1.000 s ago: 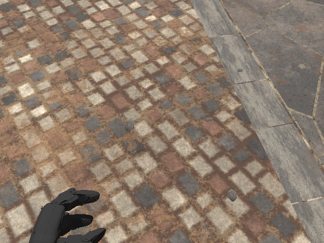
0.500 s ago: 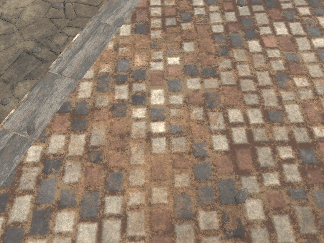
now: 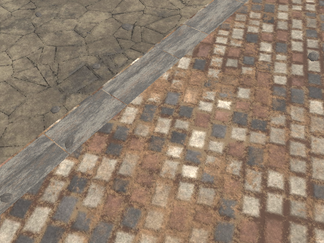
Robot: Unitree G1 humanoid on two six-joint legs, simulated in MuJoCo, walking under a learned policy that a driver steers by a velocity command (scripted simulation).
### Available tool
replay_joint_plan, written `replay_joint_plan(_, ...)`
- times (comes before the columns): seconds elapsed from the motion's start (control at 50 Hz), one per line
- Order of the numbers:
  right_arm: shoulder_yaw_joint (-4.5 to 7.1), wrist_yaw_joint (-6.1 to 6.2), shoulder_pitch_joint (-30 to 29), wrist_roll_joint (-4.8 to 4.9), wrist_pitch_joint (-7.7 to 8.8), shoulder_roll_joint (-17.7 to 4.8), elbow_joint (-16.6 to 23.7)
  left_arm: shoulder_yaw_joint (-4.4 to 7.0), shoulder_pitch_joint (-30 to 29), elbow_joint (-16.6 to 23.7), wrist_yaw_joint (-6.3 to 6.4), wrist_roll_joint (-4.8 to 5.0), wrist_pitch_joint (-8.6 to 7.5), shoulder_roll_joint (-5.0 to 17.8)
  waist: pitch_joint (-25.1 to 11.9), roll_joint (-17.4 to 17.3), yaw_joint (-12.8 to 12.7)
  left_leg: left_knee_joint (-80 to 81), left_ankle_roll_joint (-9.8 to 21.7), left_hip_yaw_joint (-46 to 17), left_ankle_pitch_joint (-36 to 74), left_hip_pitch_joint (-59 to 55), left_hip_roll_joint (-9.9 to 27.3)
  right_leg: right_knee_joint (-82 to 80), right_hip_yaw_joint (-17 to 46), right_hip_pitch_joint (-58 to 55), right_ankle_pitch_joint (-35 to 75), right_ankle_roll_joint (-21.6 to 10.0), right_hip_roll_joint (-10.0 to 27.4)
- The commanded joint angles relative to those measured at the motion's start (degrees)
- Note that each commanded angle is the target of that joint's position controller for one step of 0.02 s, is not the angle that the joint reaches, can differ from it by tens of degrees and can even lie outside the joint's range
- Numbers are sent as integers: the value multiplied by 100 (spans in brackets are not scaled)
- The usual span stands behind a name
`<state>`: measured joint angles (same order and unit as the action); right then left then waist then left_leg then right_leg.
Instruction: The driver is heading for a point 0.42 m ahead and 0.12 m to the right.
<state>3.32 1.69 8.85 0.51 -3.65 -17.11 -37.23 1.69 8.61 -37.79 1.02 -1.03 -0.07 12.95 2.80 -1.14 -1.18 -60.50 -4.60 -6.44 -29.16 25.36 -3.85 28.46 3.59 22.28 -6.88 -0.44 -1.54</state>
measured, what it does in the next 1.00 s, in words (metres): walks ahead: left foot, then right foot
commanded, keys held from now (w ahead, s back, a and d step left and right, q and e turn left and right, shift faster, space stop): shift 0.58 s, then w+shift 0.16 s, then shift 0.26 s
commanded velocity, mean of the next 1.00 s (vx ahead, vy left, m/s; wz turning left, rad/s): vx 0.13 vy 0.00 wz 0.04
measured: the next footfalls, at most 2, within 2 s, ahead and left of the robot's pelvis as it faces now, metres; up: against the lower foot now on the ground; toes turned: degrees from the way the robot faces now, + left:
left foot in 0.12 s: +0.03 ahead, +0.13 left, +0.00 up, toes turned -3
right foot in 0.88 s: +0.23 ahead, -0.14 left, +0.00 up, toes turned -1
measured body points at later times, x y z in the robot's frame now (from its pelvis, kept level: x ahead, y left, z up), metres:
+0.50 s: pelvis +0.03 +0.02 +0.00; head +0.04 +0.03 +0.45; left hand +0.15 +0.28 -0.12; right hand +0.14 -0.21 -0.12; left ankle -0.01 +0.13 -0.73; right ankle +0.09 -0.12 -0.73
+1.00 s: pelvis +0.16 -0.05 +0.01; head +0.19 -0.07 +0.45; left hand +0.29 +0.22 -0.10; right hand +0.21 -0.33 -0.13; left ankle +0.06 +0.10 -0.64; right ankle +0.19 -0.14 -0.73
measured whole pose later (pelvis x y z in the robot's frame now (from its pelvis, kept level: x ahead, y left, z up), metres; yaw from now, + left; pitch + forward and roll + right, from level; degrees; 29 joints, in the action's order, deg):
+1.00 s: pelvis +0.16 -0.05 +0.01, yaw +1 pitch +1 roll +1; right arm 3.8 1.9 20.2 0.8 2.2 -16.6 -47.8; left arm 2.6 9.9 -48.0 -1.2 0.0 -4.4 14.6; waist 1.0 -1.8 0.8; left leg -64.0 -1.8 -2.5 -26.6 21.7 0.6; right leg 28.3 -2.2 17.5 -12.2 -2.2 -0.6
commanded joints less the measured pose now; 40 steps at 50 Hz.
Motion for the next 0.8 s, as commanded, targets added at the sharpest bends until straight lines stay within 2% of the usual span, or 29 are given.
replay_joint_plan(0.02, 7, -26, 230, -21, 107, -75, 247, 249, -264, 368, 27, 32, 45, 807, -893, 1237, 65, 1338, -23, 460, 84, -464, 225, -1031, 1072, -867, -109, -956, 900)
replay_joint_plan(0.06, 45, -50, 279, 6, 144, -194, 153, 275, -37, 278, 40, 58, 66, 870, -958, 1303, -25, 2189, 97, 447, 558, -746, 296, -964, 1305, -1049, -347, -1083, 1101)
replay_joint_plan(0.08, 62, -66, 448, 2, 156, -203, 53, 266, -34, 255, 48, 90, 76, 865, -952, 1244, 72, 2777, 206, 515, 1034, -1066, 272, -915, 1311, -922, -565, -1032, 1108)
replay_joint_plan(0.1, 69, -88, 590, -27, 164, -188, -42, 254, 54, 207, 52, 126, 76, 835, -887, 1165, 147, 3338, 360, 603, 1423, -1416, 200, -897, 1261, -678, -856, -898, 1045)
replay_joint_plan(0.12, 72, -98, 554, -111, 177, -261, -22, 231, 243, 127, 46, 128, 45, 769, -823, 986, 127, 3511, 528, 455, 1646, -1721, 307, -835, 1152, -366, -1205, -628, 945)
replay_joint_plan(0.14, 91, -81, 517, -213, 193, -484, 75, 197, 267, 138, 20, 60, -13, 677, -768, 491, 64, 3598, 775, -140, 1769, -1922, 862, -462, 870, 45, -1419, -319, 758)
replay_joint_plan(0.16, 110, -106, 438, -268, 236, -521, -102, 157, 165, 242, -8, 23, -77, 430, -645, -778, -144, 3822, 1088, -560, 856, -983, 1143, -186, 41, -316, -1272, 7, 195)
replay_joint_plan(0.18, -2, -133, 127, -279, 306, -138, 48, 178, -87, 221, -5, -45, -106, 543, -393, -722, -47, 4146, 1123, -661, 303, -462, 1138, -36, 16, -733, -804, 192, 183)
replay_joint_plan(0.2, -57, -130, 56, -304, 367, 5, 17, 190, -150, 190, -13, -50, -119, 512, -303, -651, -71, 4190, 975, -582, 49, -299, 1049, -70, 49, -937, -503, 206, 200)
replay_joint_plan(0.22, -37, -118, 121, -280, 416, -94, -26, 189, -85, 104, 6, -52, -109, 473, -244, -578, -70, 4156, 850, -465, 53, -233, 926, -44, 63, -1085, -380, 193, 220)
replay_joint_plan(0.24, -27, -114, 217, -232, 463, -132, -74, 213, 17, 59, 10, -45, -103, 532, -171, -466, -37, 4124, 784, -418, 153, -226, 886, -47, 123, -1094, -299, 158, 243)
replay_joint_plan(0.28, -35, -75, 425, -173, 505, -136, -175, 216, 78, -20, 4, 13, -117, 497, -90, -331, -24, 4000, 711, -299, 455, -313, 793, -86, 181, -1057, -229, 85, 276)
replay_joint_plan(0.42, -39, -37, 664, -114, 512, -20, -318, 238, 145, -289, 32, 35, -119, 478, -224, 80, 62, 3727, 737, -123, 1377, -701, 659, -62, 223, -1082, 277, 98, 318)
replay_joint_plan(0.58, -15, -46, 765, -83, 511, 60, -539, 261, 151, -582, 112, 72, -59, 503, -424, 116, 77, 3582, 704, 45, 2207, -949, 556, 88, 241, -1263, 797, 52, 356)
replay_joint_plan(0.6, 7, -38, 1012, -67, 489, 45, -667, 246, 312, -712, 110, 78, -38, 420, -642, -37, 118, 3800, 792, 18, 1049, -1070, 537, 230, -12, -1276, -279, 53, 140)
replay_joint_plan(0.62, 106, -32, 1172, -4, 459, -239, -698, 287, 250, -739, 97, 152, -40, 506, -384, -358, 246, 4144, 1091, -401, -661, -1104, 727, 707, -373, -720, -1764, 54, -181)
replay_joint_plan(0.64, 184, -29, 1367, 41, 479, -533, -687, 310, -162, -567, 64, 237, -106, 603, 135, -728, 451, 4782, 1503, -1364, -2116, -1277, 1369, 1201, -572, 357, -2203, 41, -223)
replay_joint_plan(0.66, 262, -9, 1358, 87, 561, -808, -678, 286, -657, -321, 24, 366, -236, 592, 724, -1055, 586, 5371, 1941, -2419, -2664, -1320, 2127, 1747, -445, 1208, -1966, -78, 85)
replay_joint_plan(0.68, 252, 19, 1387, 66, 684, -767, -699, 296, -938, -189, -14, 444, -381, 655, 1059, -960, 644, 5579, 2177, -2906, -2207, -1624, 2472, 2152, -90, 1999, -2007, -217, 411)
replay_joint_plan(0.7, 220, 28, 1381, 54, 794, -635, -729, 296, -918, -188, -69, 440, -508, 649, 1083, -771, 581, 5498, 2190, -2845, -1580, -2258, 2551, 2269, 69, 2647, -1850, -316, 633)
replay_joint_plan(0.72, 203, 9, 1372, 61, 849, -532, -734, 274, -882, -220, -130, 400, -604, 611, 876, -617, 561, 5358, 2079, -2541, -961, -2763, 2477, 2111, 94, 2881, -1679, -375, 764)
replay_joint_plan(0.74, 206, -22, 1336, 77, 849, -510, -726, 254, -872, -252, -187, 357, -662, 593, 635, -492, 558, 5282, 1909, -2056, -439, -2940, 2288, 1692, 1, 2656, -1510, -385, 784)
replay_joint_plan(0.76, 203, -50, 1281, 68, 816, -493, -716, 236, -888, -317, -233, 271, -685, 550, 458, -438, 572, 5147, 1739, -1457, 289, -2786, 1920, 1227, -234, 2027, -1391, -332, 634)
replay_joint_plan(0.78, 200, -78, 1196, 53, 762, -501, -708, 194, -832, -374, -281, 210, -685, 424, 347, -498, 521, 4995, 1617, -881, 1015, -2362, 1568, 850, -534, 1214, -1203, -231, 400)
replay_joint_plan(0.8, 214, -94, 1197, 55, 699, -557, -726, 183, -636, -461, -320, 189, -667, 382, 213, -602, 432, 4821, 1536, -543, 1597, -1919, 1391, 590, -774, 365, -697, -120, 173)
